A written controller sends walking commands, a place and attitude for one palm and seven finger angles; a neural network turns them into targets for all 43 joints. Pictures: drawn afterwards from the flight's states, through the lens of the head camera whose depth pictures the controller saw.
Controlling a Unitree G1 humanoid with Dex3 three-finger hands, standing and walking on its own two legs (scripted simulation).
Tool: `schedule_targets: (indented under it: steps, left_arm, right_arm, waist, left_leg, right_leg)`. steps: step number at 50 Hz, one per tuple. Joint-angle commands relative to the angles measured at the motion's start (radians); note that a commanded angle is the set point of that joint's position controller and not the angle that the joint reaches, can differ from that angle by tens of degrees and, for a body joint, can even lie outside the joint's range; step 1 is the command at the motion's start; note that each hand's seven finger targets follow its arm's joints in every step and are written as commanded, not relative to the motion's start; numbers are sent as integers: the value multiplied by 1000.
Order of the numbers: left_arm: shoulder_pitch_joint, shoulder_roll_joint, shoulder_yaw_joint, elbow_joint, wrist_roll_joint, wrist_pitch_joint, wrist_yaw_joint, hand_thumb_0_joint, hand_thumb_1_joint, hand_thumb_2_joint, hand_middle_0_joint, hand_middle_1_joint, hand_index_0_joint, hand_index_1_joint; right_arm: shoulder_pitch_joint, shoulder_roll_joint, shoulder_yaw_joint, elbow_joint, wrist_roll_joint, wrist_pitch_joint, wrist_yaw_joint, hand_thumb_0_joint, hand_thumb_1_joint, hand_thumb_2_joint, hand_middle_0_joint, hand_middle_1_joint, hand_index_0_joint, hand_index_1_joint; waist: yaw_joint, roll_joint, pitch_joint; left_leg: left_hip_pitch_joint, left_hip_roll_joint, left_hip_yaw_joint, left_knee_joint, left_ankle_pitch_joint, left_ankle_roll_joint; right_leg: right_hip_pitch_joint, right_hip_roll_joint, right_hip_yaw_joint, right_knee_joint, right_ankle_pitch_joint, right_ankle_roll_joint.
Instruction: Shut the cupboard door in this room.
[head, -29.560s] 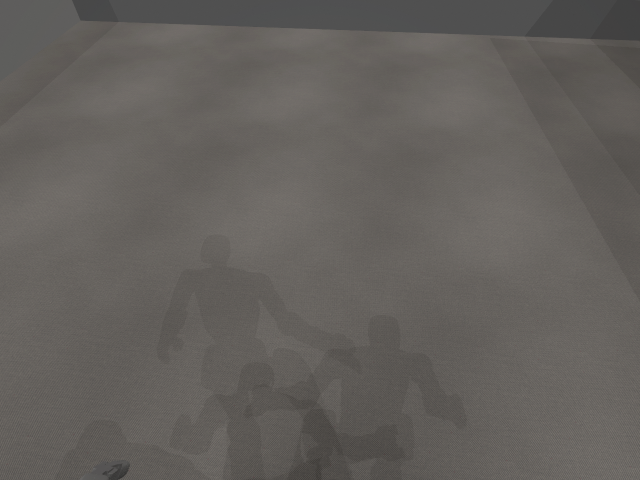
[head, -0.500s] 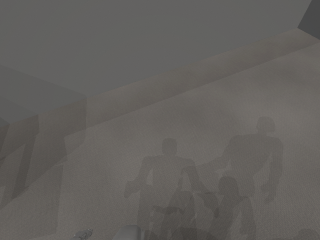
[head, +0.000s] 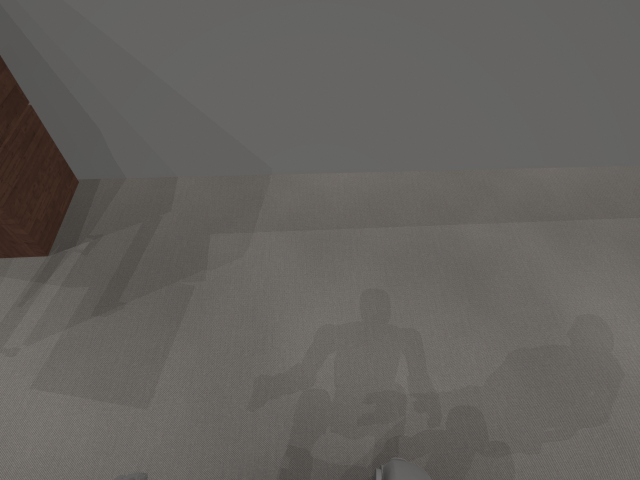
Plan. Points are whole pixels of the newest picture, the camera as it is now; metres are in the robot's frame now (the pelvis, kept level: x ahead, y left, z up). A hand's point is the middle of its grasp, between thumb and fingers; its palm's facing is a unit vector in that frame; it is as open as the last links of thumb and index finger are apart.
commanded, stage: walk to a spot facing it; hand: left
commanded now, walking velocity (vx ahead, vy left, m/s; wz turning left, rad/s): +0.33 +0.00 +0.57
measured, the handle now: out of the picture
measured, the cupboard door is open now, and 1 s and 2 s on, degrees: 77 77 77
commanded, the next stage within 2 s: turn to face it in 1.44 s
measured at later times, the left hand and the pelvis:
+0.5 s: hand out of the picture +0.08 +0.15 -0.17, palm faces +0.36 -0.91 -0.20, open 7.4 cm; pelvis +0.16 -0.01 +0.00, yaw +19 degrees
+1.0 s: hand (145, 328) +0.35 +0.32 -0.16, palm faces +0.43 -0.88 -0.17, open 7.4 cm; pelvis +0.34 +0.11 +0.00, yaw +25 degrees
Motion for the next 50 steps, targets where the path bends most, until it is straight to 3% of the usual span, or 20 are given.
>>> schedule_targets:
  steps: [1, 3, 5, 6, 7, 8, 10, 12, 14, 21, 26, 27, 29, 30, 31, 32, 34, 38, 44, 50]
  left_arm:
    - [-147, 61, 6, -143, -4, -48, -8, 0, 900, 900, -200, -300, -200, -300]
    - [-128, 52, 5, -145, -5, -57, -11, 0, 900, 900, -200, -300, -200, -300]
    - [33, 61, 14, -96, -3, -67, -9, 0, 900, 900, -200, -300, -200, -300]
    - [178, 125, 31, -53, 0, -81, 0, 0, 900, 900, -200, -300, -200, -300]
    - [309, 250, 58, -29, 14, -94, 18, 0, 900, 900, -200, -300, -200, -300]
    - [307, 261, 53, -33, -2, -88, 29, 0, 900, 900, -200, -300, -200, -300]
    - [156, 185, 40, -59, 2, -94, 31, 0, 900, 900, -200, -300, -200, -300]
    - [60, 89, 15, -62, 3, -103, 35, 0, 900, 900, -200, -300, -200, -300]
    - [87, 51, 6, -43, 7, -113, 36, 0, 900, 900, -200, -300, -200, -300]
    - [176, 49, 5, 32, 11, -123, 41, 0, 900, 900, -200, -300, -200, -300]
    - [223, 87, 12, 72, 10, -116, 39, 0, 900, 900, -200, -300, -200, -300]
    - [223, 91, 13, 80, 10, -113, 38, 0, 900, 900, -200, -300, -200, -300]
    - [175, 122, 15, 75, -1, -113, 34, 0, 900, 900, -200, -300, -200, -300]
    - [200, 75, 12, 49, -10, -109, 18, 0, 900, 900, -200, -300, -200, -300]
    - [157, 27, -2, 1, -16, -110, 9, 0, 900, 900, -200, -300, -200, -300]
    - [81, 37, -5, -14, -16, -98, 23, 0, 900, 900, -200, -300, -200, -300]
    - [63, 12, -3, 27, -4, -95, 21, 0, 900, 900, -200, -300, -200, -300]
    - [173, -31, -8, 93, 12, -60, 16, 0, 900, 900, -200, -300, -200, -300]
    - [46, -25, -2, 46, 9, -43, 10, 0, 900, 900, -200, -300, -200, -300]
    - [-150, -39, -11, -28, 3, -53, -2, 0, 900, 900, -200, -300, -200, -300]
  right_arm:
    - [51, -234, -74, -38, -6, -21, -12, 0, -900, -900, 200, 300, 200, 300]
    - [31, -232, -76, -37, -9, -19, -14, 0, -900, -900, 200, 300, 200, 300]
    - [-13, -222, -76, -40, -6, -16, -17, 0, -900, -900, 200, 300, 200, 300]
    - [-19, -190, -70, -43, 3, -22, -13, 0, -900, -900, 200, 300, 200, 300]
    - [13, -102, -51, -68, 12, -28, -5, 0, -900, -900, 200, 300, 200, 300]
    - [-19, -137, -58, -98, 8, -26, 0, 0, -900, -900, 200, 300, 200, 300]
    - [-88, -132, -66, -81, -4, -15, 21, 0, -900, -900, 200, 300, 200, 300]
    - [-39, -97, -64, -32, -9, 5, 37, 0, -900, -900, 200, 300, 200, 300]
    - [-9, -77, -59, -12, -9, 17, 41, 0, -900, -900, 200, 300, 200, 300]
    - [-160, -28, -31, -53, -8, 17, 55, 0, -900, -900, 200, 300, 200, 300]
    - [-211, -37, -20, -74, -10, -2, 58, 0, -900, -900, 200, 300, 200, 300]
    - [-178, -47, -23, -69, -12, -9, 52, 0, -900, -900, 200, 300, 200, 300]
    - [67, -115, -47, -9, -21, -23, 33, 0, -900, -900, 200, 300, 200, 300]
    - [211, -249, -80, 22, -28, -28, 15, 0, -900, -900, 200, 300, 200, 300]
    - [281, -338, -100, 45, -13, -31, 0, 0, -900, -900, 200, 300, 200, 300]
    - [253, -335, -96, 51, 3, -28, -14, 0, -900, -900, 200, 300, 200, 300]
    - [109, -221, -67, 18, 0, -43, -23, 0, -900, -900, 200, 300, 200, 300]
    - [37, -113, -33, 34, 3, -67, -21, 0, -900, -900, 200, 300, 200, 300]
    - [113, -91, -41, 72, 7, -74, -26, 0, -900, -900, 200, 300, 200, 300]
    - [222, -91, -40, 121, 0, -79, -39, 0, -900, -900, 200, 300, 200, 300]
  waist:
    - [-55, 178, -14]
    - [-39, 193, -19]
    - [38, 129, -70]
    - [104, 5, -130]
    - [149, -344, -237]
    - [132, -306, -205]
    - [80, -184, -15]
    - [4, -86, 5]
    - [-4, -141, -21]
    - [16, -112, 43]
    - [32, -106, 24]
    - [16, -108, -1]
    - [-117, -38, -162]
    - [-173, 204, -308]
    - [-181, 338, -322]
    - [-163, 237, -325]
    - [-93, 122, -142]
    - [6, 125, -68]
    - [0, 94, 21]
    - [-55, 97, 55]
  left_leg:
    - [73, 233, -233, -121, 234, 161]
    - [-2, 219, -236, -76, 260, 143]
    - [-152, 162, -206, 64, 221, 97]
    - [-301, 98, -156, 246, 136, 54]
    - [-509, -38, -8, 605, -238, -11]
    - [-567, 4, -17, 775, -304, -4]
    - [-594, 90, -20, 930, -117, -1]
    - [-520, 127, 3, 898, 25, -20]
    - [-515, 121, 38, 846, 72, -39]
    - [-528, 134, 140, 505, 120, -49]
    - [-411, 107, 196, 286, 68, -3]
    - [-338, 88, 207, 253, 23, 12]
    - [44, 19, 225, 113, 89, 45]
    - [343, 204, -51, 78, 160, 114]
    - [456, 429, -406, -20, 374, 213]
    - [393, 459, -414, -72, 333, 221]
    - [183, 384, -237, -79, 350, 181]
    - [-28, 259, -32, -176, 344, 124]
    - [37, 263, -20, -245, 354, 138]
    - [174, 287, -10, -214, 478, 152]
  right_leg:
    - [-78, 2, -19, -196, -8, 7]
    - [54, 32, -47, -316, -2, 0]
    - [352, 72, -78, -469, 109, -17]
    - [604, 0, -2, -546, 109, -40]
    - [803, -341, 373, -674, -14, -131]
    - [704, -438, 542, -771, -121, -185]
    - [424, -398, 472, -835, -395, -186]
    - [331, -298, 170, -807, -163, -136]
    - [374, -240, 17, -780, 71, -127]
    - [458, -236, -183, -790, 329, -151]
    - [547, -278, -215, -714, 464, -165]
    - [550, -286, -222, -639, 565, -165]
    - [444, -232, -296, -260, 687, -119]
    - [181, -106, -296, 57, 319, -62]
    - [-101, 12, -172, 289, -243, -42]
    - [-149, -18, -42, 382, -225, -52]
    - [-162, -77, 6, 358, -73, -60]
    - [-11, -72, -10, 216, 63, -44]
    - [-165, -62, 0, 123, 191, -25]
    - [-207, -43, -20, -128, 201, -48]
